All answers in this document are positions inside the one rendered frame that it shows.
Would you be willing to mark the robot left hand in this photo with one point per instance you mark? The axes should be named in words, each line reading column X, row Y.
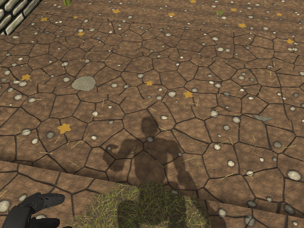
column 20, row 216

